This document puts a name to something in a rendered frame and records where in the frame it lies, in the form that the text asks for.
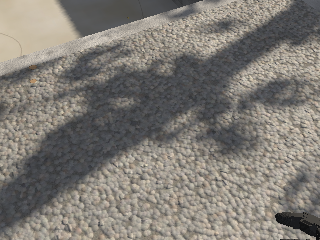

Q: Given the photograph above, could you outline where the robot right hand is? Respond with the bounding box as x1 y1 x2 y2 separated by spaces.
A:
275 212 320 240

